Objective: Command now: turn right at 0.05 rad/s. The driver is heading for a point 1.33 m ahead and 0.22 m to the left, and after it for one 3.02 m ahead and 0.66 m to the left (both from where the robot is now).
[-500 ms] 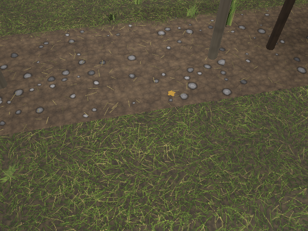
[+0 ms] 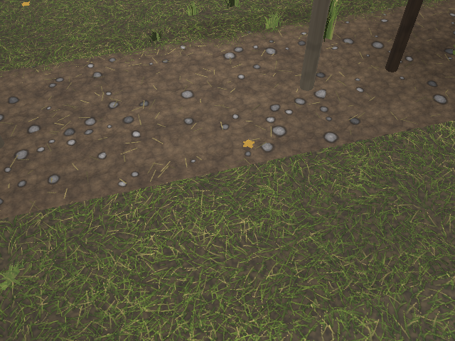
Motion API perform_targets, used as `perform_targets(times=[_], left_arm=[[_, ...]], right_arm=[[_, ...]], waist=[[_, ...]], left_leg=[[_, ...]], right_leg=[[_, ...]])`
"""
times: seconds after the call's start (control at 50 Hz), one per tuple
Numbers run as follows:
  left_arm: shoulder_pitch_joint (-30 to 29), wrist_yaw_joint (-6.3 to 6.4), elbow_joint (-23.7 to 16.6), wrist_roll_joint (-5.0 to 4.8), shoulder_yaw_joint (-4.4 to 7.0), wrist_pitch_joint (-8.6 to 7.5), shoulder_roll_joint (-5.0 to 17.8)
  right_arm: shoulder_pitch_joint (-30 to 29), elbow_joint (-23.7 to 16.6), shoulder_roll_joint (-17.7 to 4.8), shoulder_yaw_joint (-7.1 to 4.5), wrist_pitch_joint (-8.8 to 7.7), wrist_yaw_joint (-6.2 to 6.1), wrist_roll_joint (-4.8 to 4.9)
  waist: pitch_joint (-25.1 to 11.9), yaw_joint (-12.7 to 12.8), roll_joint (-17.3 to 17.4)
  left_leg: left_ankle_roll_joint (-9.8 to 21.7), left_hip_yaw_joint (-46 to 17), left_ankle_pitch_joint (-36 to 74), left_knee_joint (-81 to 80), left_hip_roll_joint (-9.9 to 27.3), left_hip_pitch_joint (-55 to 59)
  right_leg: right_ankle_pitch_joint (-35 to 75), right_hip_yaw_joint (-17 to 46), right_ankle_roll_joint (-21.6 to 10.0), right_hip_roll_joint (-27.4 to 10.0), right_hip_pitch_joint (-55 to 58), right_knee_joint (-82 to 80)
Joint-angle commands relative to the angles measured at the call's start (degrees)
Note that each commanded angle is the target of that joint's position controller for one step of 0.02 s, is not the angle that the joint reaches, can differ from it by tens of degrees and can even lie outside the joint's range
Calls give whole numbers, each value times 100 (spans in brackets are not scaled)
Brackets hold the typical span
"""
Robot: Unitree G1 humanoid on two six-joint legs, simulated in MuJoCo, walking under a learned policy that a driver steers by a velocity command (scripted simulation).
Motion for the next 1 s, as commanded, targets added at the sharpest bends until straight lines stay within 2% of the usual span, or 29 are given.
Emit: perform_targets(times=[0.02,0.22,0.52,1.0], left_arm=[[27,29,-272,-1,196,-50,749],[-15,88,-12,-1,184,-2,869],[-49,202,609,4,98,20,1040],[-261,213,1464,23,6,35,1305]], right_arm=[[-120,-325,-757,-210,-83,2,0],[-236,-152,-898,-258,-115,-3,-9],[-261,206,-1064,-248,-134,1,-25],[-177,852,-1293,-169,-77,-30,-27]], waist=[[-486,59,-96],[-470,86,18],[-381,140,35],[-249,167,-28]], left_leg=[[230,-546,1380,-333,409,354],[217,-568,1518,-306,412,578],[262,-729,1714,-434,404,867],[270,-778,1561,-506,285,919]], right_leg=[[1073,376,-338,-255,3,-382],[1028,281,-262,-178,-3,-374],[981,162,-170,-175,24,-422],[1001,68,-166,-233,81,-375]])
